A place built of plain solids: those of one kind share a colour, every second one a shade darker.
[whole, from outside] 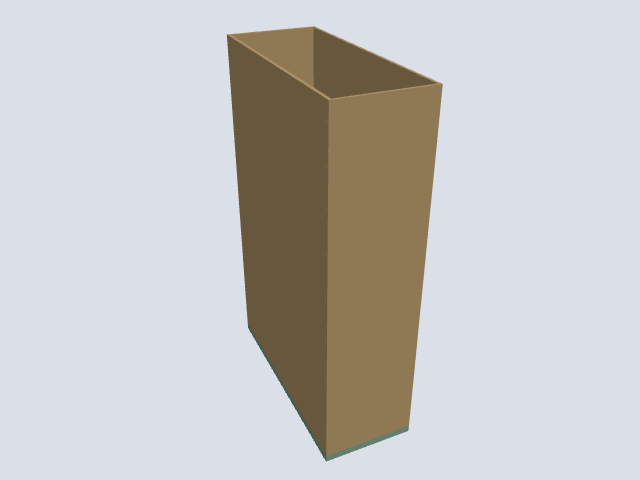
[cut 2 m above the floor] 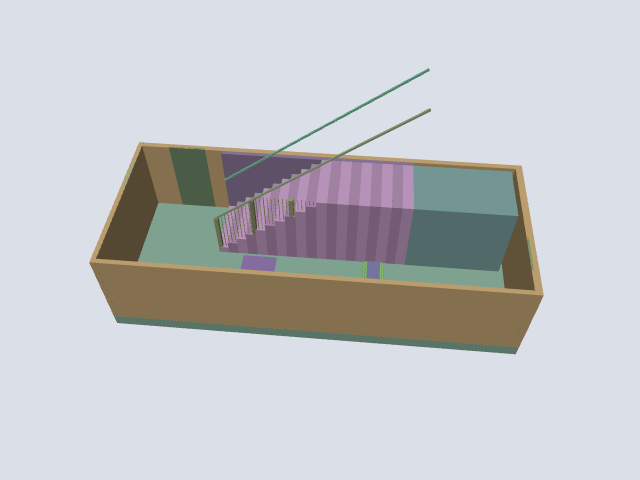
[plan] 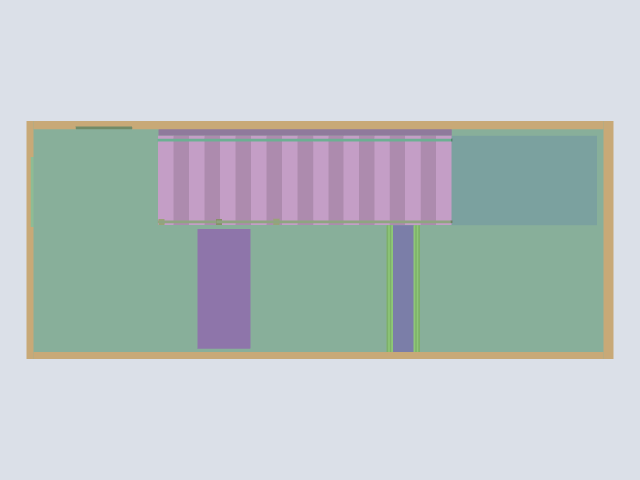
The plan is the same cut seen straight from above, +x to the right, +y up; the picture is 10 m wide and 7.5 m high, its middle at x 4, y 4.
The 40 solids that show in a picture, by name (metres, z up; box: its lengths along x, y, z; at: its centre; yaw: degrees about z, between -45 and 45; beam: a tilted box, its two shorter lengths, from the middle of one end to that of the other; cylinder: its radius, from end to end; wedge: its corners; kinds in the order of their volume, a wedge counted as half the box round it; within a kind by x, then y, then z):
{
 "wall_1": {"box": [0.11, 3.72, 14.0], "at": [-0.53, 4.0, 7.0]},
 "wall_2": {"box": [8.9, 0.11, 14.0], "at": [3.98, 2.19, 7.0]},
 "wall_3": {"box": [8.9, 0.13, 14.0], "at": [3.98, 5.8, 7.0]},
 "wall_4": {"box": [0.16, 3.72, 14.0], "at": [8.51, 4.0, 7.0]},
 "tread_slab_1": {"box": [0.25, 1.4, 0.18], "at": [1.59, 4.93, 0.09]},
 "tread_slab_2": {"box": [0.25, 1.4, 0.37], "at": [1.83, 4.93, 0.19]},
 "tread_slab_3": {"box": [0.25, 1.4, 0.55], "at": [2.07, 4.93, 0.28]},
 "tread_slab_4": {"box": [0.25, 1.4, 0.74], "at": [2.32, 4.93, 0.37]},
 "tread_slab_5": {"box": [0.25, 1.4, 0.92], "at": [2.56, 4.93, 0.46]},
 "tread_slab_6": {"box": [0.25, 1.4, 1.11], "at": [2.8, 4.93, 0.56]},
 "tread_slab_7": {"box": [0.25, 1.4, 1.3], "at": [3.04, 4.93, 0.65]},
 "tread_slab_8": {"box": [0.25, 1.4, 1.48], "at": [3.29, 4.93, 0.74]},
 "tread_slab_9": {"box": [0.25, 1.4, 1.66], "at": [3.53, 4.93, 0.83]},
 "tread_slab_10": {"box": [0.25, 1.4, 1.85], "at": [3.77, 4.93, 0.93]},
 "tread_slab_11": {"box": [0.25, 1.4, 2.04], "at": [4.01, 4.93, 1.02]},
 "tread_slab_12": {"box": [0.25, 1.4, 2.22], "at": [4.25, 4.93, 1.11]},
 "tread_slab_13": {"box": [0.25, 1.4, 2.4], "at": [4.49, 4.93, 1.2]},
 "tread_slab_14": {"box": [0.25, 1.4, 2.59], "at": [4.73, 4.93, 1.3]},
 "tread_slab_15": {"box": [0.25, 1.4, 2.78], "at": [4.97, 4.93, 1.39]},
 "tread_slab_16": {"box": [0.25, 1.4, 2.96], "at": [5.21, 4.93, 1.48]},
 "tread_slab_17": {"box": [0.25, 1.4, 3.15], "at": [5.45, 4.93, 1.58]},
 "tread_slab_18": {"box": [0.25, 1.4, 3.34], "at": [5.69, 4.93, 1.67]},
 "tread_slab_19": {"box": [0.25, 1.4, 3.52], "at": [5.94, 4.93, 1.76]},
 "landing_slab_1": {"box": [2.28, 1.4, 3.71], "at": [7.19, 4.93, 1.85]},
 "floor_slab_1": {"box": [9.17, 3.72, 0.3], "at": [4.0, 4.0, -0.15]},
 "wall_wall_1": {"box": [4.58, 0.1, 13.52], "at": [3.77, 5.68, 6.76]},
 "corr_cablecover_1": {"box": [0.53, 1.98, 0.09], "at": [5.3, 3.24, -0.04]},
 "corr_cablecover_2": {"box": [0.48, 1.98, 0.09], "at": [5.3, 3.24, -0.03]},
 "corr_cablecover_3": {"box": [0.43, 1.98, 0.09], "at": [5.3, 3.24, -0.02]},
 "corr_cablecover_4": {"box": [0.38, 1.98, 0.09], "at": [5.3, 3.24, -0.01]},
 "door_leaf_1": {"box": [0.89, 0.045, 2.09], "at": [0.62, 5.75, 1.04]},
 "door_leaf_2": {"box": [0.045, 0.89, 2.09], "at": [8.45, 3.2, 1.04]},
 "corr_mat_top_1": {"box": [0.83, 1.87, 0.09], "at": [2.5, 3.24, -0.04]},
 "door_front_leaf_1": {"box": [0.045, 1.1, 2.11], "at": [-0.5, 4.75, 1.05]},
 "corr_cablecover_top_1": {"box": [0.33, 1.98, 0.09], "at": [5.3, 3.24, 0.0]},
 "posts_1": {"box": [0.1, 0.1, 1.03], "at": [1.52, 4.28, 0.7]},
 "posts_2": {"box": [0.1, 0.1, 1.16], "at": [2.42, 4.28, 1.32]},
 "posts_3": {"box": [0.1, 0.1, 1.11], "at": [3.32, 4.28, 2.04]},
 "rail_top_1": {"beam": [0.049, 0.049], "from": [1.47, 4.28, 1.18], "to": [6.06, 4.28, 4.7]},
 "handrail_rail_1": {"beam": [0.045, 0.045], "from": [1.47, 5.56, 1.18], "to": [6.06, 5.56, 4.7]}
}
